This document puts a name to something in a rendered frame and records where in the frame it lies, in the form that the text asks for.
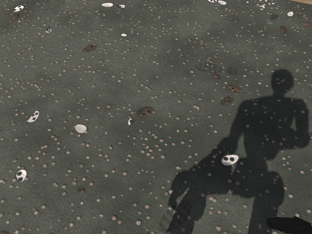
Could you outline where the robot right hand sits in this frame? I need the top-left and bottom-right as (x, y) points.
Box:
(266, 216), (312, 234)

